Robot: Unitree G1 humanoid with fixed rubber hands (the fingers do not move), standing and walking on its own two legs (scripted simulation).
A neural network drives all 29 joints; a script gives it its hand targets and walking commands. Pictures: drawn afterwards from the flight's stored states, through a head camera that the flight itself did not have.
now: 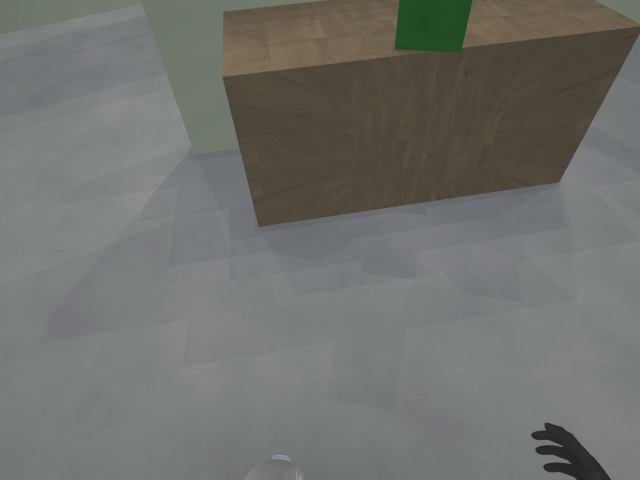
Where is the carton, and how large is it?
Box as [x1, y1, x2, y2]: [395, 0, 472, 51]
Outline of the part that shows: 399,0 395,49 460,51 472,0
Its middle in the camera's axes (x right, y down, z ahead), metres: +0.35 -0.73 +1.17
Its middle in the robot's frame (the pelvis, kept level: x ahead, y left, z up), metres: +1.38 -0.37 +0.06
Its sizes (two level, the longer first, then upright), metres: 0.210 0.200 0.250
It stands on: a pedestal, 0.65 m high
